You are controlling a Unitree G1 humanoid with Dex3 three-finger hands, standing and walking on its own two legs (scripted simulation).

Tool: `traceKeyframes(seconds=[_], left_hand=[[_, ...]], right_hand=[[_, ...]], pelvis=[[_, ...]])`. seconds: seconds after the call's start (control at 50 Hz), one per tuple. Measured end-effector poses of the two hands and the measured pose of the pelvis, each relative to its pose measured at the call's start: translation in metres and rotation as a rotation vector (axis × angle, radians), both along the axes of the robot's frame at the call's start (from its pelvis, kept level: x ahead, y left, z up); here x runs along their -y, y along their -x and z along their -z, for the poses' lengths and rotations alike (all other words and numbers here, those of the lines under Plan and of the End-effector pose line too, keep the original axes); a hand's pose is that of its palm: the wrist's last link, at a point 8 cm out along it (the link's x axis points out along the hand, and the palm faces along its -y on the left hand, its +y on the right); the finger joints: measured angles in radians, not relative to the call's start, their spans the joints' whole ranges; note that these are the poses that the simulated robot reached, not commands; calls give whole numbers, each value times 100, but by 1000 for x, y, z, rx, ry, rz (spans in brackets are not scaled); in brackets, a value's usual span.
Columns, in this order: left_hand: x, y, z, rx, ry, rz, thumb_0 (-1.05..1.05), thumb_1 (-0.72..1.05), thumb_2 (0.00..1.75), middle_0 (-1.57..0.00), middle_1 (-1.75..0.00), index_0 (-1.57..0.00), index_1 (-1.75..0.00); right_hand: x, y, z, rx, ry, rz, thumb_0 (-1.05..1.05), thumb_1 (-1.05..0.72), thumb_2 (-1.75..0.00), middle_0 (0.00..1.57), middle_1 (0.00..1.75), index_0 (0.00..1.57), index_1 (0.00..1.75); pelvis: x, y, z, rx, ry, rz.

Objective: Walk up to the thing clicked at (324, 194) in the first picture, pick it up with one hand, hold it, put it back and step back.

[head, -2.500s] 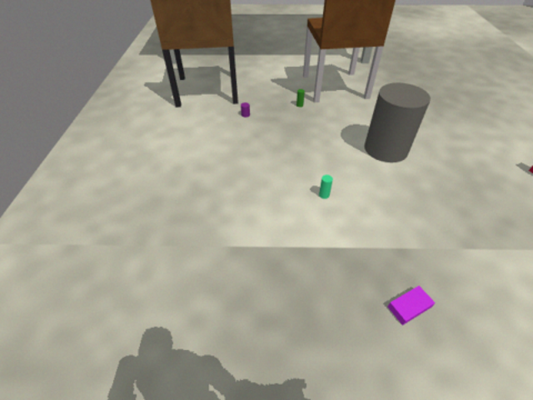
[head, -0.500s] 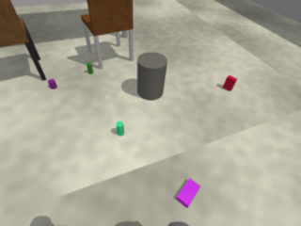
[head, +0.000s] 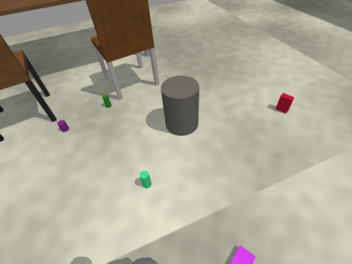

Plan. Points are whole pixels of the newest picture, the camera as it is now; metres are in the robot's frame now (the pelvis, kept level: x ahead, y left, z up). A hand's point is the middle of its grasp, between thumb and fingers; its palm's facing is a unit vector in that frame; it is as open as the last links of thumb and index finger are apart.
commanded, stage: walk up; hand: left
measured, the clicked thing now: (145, 179) +0.73 +0.26 -0.71
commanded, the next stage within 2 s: none
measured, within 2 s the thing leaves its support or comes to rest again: neither
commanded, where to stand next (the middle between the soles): +0.39 +0.05 m, yaw +1 degrees
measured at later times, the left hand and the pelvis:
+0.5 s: hand (73, 231) +0.25 +0.32 -0.14, palm faces -0.08 -0.93 -0.36, open 7.4 cm; pelvis +0.19 +0.04 +0.00, yaw +0 degrees
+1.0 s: hand (87, 197) +0.37 +0.32 -0.17, palm faces +0.00 -0.92 -0.38, open 7.4 cm; pelvis +0.28 +0.05 -0.02, yaw +2 degrees
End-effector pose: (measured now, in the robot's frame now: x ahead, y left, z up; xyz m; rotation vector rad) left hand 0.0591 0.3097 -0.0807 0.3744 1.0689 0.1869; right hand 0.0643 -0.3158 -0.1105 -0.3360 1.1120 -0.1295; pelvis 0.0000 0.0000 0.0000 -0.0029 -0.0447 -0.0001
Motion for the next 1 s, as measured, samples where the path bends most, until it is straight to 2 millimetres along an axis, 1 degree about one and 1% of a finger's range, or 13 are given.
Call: traceKeyframes(seconds=[0.12, 0.2, 0.24, 0.32, 0.42, 0.54, 0.6, 0.64, 0.72, 0.8, 0.9, 0.94, 1.0], left_hand=[[-33, -8, 20, -79, 6, -56, 1, 90, 90, -21, -30, -21, -30], [-57, -31, 42, -142, 6, -65, 1, 90, 90, -21, -30, -21, -30], [-61, -49, 44, -162, 9, -54, 1, 90, 90, -21, -30, -21, -30], [-63, -93, 38, -133, 28, -26, 1, 91, 90, -21, -30, -21, -30], [-60, -145, 28, -104, 37, 3, 1, 91, 90, -20, -30, -21, -30], [-47, -211, 17, -57, 8, 25, 1, 91, 90, -20, -30, -21, -30], [-38, -242, 16, -9, -27, 26, 1, 91, 90, -21, -30, -21, -30], [-32, -256, 14, 18, -38, 20, 1, 91, 90, -21, -30, -21, -30], [-25, -271, 4, 29, -38, 3, 1, 90, 90, -21, -30, -21, -30], [-28, -278, 4, 0, -45, 1, 1, 90, 90, -21, -30, -21, -30], [-44, -288, 26, -29, -30, -23, 1, 90, 90, -21, -30, -21, -30], [-51, -293, 38, -40, -17, -40, 1, 90, 90, -21, -30, -21, -30], [-55, -298, 49, -64, 5, -64, 1, 90, 90, -21, -30, -21, -30]], right_hand=[[-17, -66, -8, 8, 40, -36, 1, -91, -90, 20, 30, 20, 30], [-34, -107, -11, 65, 75, -35, 1, -91, -90, 20, 30, 20, 30], [-41, -117, -16, 87, 72, -15, 1, -91, -90, 20, 30, 20, 30], [-51, -126, -26, 64, 68, 11, 1, -91, -90, 20, 30, 21, 30], [-52, -136, -25, 9, 58, 30, 1, -91, -90, 21, 30, 21, 30], [-35, -154, -6, -56, 31, 61, 1, -91, -90, 21, 30, 21, 30], [-23, -173, 13, -81, 18, 66, 1, -91, -90, 21, 30, 21, 30], [-22, -189, 20, -99, 15, 65, 1, -91, -90, 20, 30, 21, 30], [-25, -227, 20, -92, 3, 42, 1, -91, -90, 20, 30, 20, 30], [-31, -260, 17, -67, 1, 27, 1, -91, -90, 20, 30, 20, 30], [-43, -287, 19, -54, 31, 22, 1, -91, -90, 20, 30, 20, 30], [-48, -295, 20, -49, 51, 23, 1, -91, -90, 20, 30, 20, 30], [-57, -305, 16, -42, 58, 16, 1, -91, -90, 20, 30, 20, 30]], pelvis=[[-21, -51, 8, -8, 23, -11], [-40, -85, 19, -1, -4, -6], [-45, -98, 16, 4, 3, -5], [-49, -124, 6, 9, -3, 0], [-50, -157, 0, 6, -9, 0], [-38, -202, 5, 1, -18, -4], [-27, -225, 16, 7, -6, -10], [-23, -236, 17, 10, -3, -13], [-23, -253, 9, 11, -14, -19], [-27, -267, 6, 4, -10, -20], [-40, -279, 17, 6, 0, -27], [-46, -282, 22, 10, -7, -30], [-51, -284, 23, 8, 2, -31]])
